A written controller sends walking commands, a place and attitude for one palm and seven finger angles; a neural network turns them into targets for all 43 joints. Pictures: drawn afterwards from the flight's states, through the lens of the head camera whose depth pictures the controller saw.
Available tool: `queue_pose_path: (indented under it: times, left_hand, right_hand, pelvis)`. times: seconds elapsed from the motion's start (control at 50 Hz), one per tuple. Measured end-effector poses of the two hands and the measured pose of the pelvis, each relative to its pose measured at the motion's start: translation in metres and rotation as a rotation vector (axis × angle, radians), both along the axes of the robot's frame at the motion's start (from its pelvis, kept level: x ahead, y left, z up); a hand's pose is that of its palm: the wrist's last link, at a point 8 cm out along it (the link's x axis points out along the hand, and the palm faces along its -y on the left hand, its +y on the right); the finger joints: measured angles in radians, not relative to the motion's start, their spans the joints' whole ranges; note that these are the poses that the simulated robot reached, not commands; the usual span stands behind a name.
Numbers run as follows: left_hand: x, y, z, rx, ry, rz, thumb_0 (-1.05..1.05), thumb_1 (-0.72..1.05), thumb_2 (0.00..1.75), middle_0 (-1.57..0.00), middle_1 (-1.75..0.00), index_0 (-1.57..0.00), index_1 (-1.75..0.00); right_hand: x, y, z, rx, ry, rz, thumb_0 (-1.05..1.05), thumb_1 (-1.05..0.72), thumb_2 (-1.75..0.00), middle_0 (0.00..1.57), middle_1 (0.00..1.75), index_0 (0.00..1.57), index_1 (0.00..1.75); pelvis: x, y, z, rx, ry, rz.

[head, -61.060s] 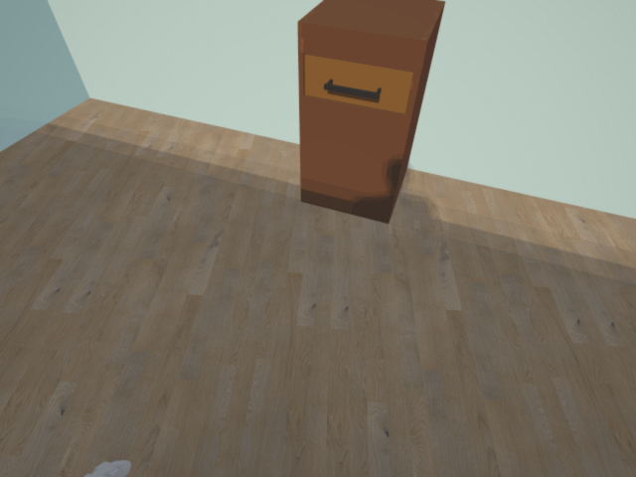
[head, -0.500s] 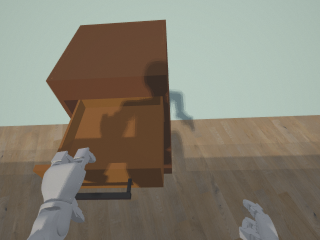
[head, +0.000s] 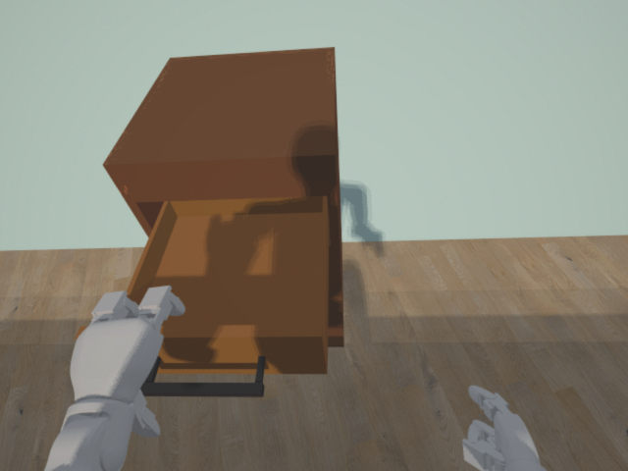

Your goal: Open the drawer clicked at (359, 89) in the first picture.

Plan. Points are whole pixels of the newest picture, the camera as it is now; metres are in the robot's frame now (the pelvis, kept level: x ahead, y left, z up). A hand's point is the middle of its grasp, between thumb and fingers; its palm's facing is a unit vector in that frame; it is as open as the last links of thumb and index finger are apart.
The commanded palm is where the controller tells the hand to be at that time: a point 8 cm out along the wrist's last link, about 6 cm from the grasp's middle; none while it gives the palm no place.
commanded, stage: draw the hand back to the body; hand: left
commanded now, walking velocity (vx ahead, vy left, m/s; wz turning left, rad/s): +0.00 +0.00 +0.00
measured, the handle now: (204, 376) +0.27 +0.23 -0.13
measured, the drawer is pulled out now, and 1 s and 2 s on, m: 0.30 0.30 0.30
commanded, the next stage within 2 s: step back with the hand held close in 1.34 s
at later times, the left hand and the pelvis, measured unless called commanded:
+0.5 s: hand (127, 358) +0.21 +0.22 +0.10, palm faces +0.31 -0.79 -0.53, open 13.6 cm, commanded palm +0.16 +0.26 +0.15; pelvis +0.01 +0.00 +0.01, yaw +2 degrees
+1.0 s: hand (65, 354) +0.18 +0.24 +0.17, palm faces +0.41 -0.81 -0.43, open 9.8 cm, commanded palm +0.13 +0.28 +0.20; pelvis +0.01 +0.00 +0.02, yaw +3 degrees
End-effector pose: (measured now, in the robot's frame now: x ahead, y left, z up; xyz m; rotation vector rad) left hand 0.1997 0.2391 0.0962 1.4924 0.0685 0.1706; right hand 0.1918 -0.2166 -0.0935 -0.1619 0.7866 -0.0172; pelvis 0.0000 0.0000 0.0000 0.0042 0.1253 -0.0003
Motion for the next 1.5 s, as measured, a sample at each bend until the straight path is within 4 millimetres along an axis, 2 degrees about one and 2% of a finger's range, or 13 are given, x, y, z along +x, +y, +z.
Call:
queue_pose_path:
  times: [0.14,0.24,0.36,0.42,0.46,0.52,0.58,0.7,0.9,1.1,1.22,1.32,1.5]
  left_hand:
    - [-0.012,0.014,0.01,-0.018,0.045,0.086,0.0,-0.49,0.3,-0.32,-1.2,-0.32,-1.2]
    - [-0.025,0.013,0.016,-0.022,0.068,0.057,0.0,-0.49,0.3,-0.32,-1.2,-0.32,-1.2]
    - [-0.029,0.017,0.032,0.006,0.039,0.027,0.0,-0.49,0.3,-0.32,-1.2,-0.32,-1.2]
    - [-0.029,0.023,0.033,-0.525,-0.074,0.128,0.0,-0.48,0.31,-0.31,-1.19,-0.32,-1.19]
    - [-0.029,0.023,0.032,-0.765,-0.143,0.166,0.0,-0.46,0.32,-0.31,-1.18,-0.32,-1.18]
    - [-0.029,0.02,0.037,-0.963,-0.223,0.162,0.0,-0.4,0.34,-0.31,-1.14,-0.31,-1.14]
    - [-0.029,0.018,0.049,-1.037,-0.281,0.124,0.0,-0.33,0.37,-0.3,-1.1,-0.31,-1.1]
    - [-0.032,0.025,0.072,-1.021,-0.327,0.081,0.0,-0.15,0.45,-0.29,-0.98,-0.29,-0.98]
    - [-0.052,0.031,0.083,-0.993,-0.332,0.097,0.0,0.18,0.59,-0.26,-0.76,-0.26,-0.76]
    - [-0.067,0.037,0.109,-0.943,-0.43,0.057,0.01,0.53,0.74,-0.23,-0.54,-0.24,-0.54]
    - [-0.07,0.037,0.103,-0.966,-0.422,0.069,0.01,0.73,0.83,-0.22,-0.41,-0.22,-0.41]
    - [-0.072,0.036,0.095,-0.983,-0.391,0.083,0.01,0.83,0.87,-0.21,-0.34,-0.22,-0.34]
    - [-0.072,0.039,0.107,-0.944,-0.427,0.051,0.02,0.88,0.89,-0.21,-0.31,-0.22,-0.31]
  right_hand:
    - [0.006,0.002,0.004,0.012,-0.008,0.013,0.01,-0.9,-0.9,0.2,0.3,0.2,0.29]
    - [0.013,0.001,0.01,-0.014,-0.018,0.042,0.01,-0.9,-0.9,0.2,0.3,0.2,0.29]
    - [0.022,0.004,0.013,-0.025,-0.031,0.061,0.01,-0.9,-0.9,0.2,0.3,0.2,0.29]
    - [0.022,0.008,0.02,-0.001,-0.094,0.024,0.01,-0.9,-0.9,0.2,0.3,0.2,0.29]
    - [0.019,0.012,0.026,-0.001,-0.132,0.007,0.01,-0.9,-0.9,0.2,0.3,0.2,0.29]
    - [0.014,0.015,0.033,-0.013,-0.16,0.001,0.01,-0.9,-0.9,0.2,0.3,0.2,0.29]
    - [0.01,0.015,0.037,-0.026,-0.169,0.009,0.01,-0.9,-0.9,0.2,0.3,0.2,0.3]
    - [0.007,0.011,0.036,-0.029,-0.157,0.01,0.01,-0.9,-0.9,0.2,0.3,0.2,0.3]
    - [0.01,0.003,0.038,-0.045,-0.153,0.005,0.02,-0.9,-0.9,0.2,0.3,0.2,0.3]
    - [0.014,0.01,0.047,-0.028,-0.203,0.018,0.01,-0.9,-0.9,0.2,0.3,0.2,0.3]
    - [0.01,0.014,0.047,-0.018,-0.198,0.027,0.01,-0.9,-0.9,0.2,0.3,0.2,0.3]
    - [0.002,0.012,0.045,-0.027,-0.183,0.028,0.01,-0.9,-0.9,0.21,0.3,0.2,0.3]
    - [-0.006,0.006,0.043,-0.046,-0.161,0.014,0.02,-0.9,-0.9,0.21,0.3,0.2,0.3]
  pelvis:
    - [0.004,-0.002,0.004,0.0,-0.015,0.003]
    - [0.005,-0.002,0.006,-0.003,-0.028,0.012]
    - [0.005,-0.002,0.007,-0.007,-0.037,0.018]
    - [0.006,-0.001,0.01,-0.008,-0.085,0.028]
    - [0.01,-0.001,0.011,-0.006,-0.107,0.031]
    - [0.017,-0.003,0.014,-0.004,-0.13,0.039]
    - [0.021,-0.005,0.016,-0.006,-0.145,0.046]
    - [0.021,-0.005,0.02,-0.01,-0.151,0.045]
    - [0.014,-0.004,0.024,-0.011,-0.149,0.044]
    - [0.007,-0.004,0.025,-0.011,-0.172,0.046]
    - [0.001,-0.005,0.025,-0.01,-0.175,0.044]
    - [-0.001,-0.006,0.026,-0.01,-0.175,0.042]
    - [-0.002,-0.005,0.025,-0.016,-0.168,0.048]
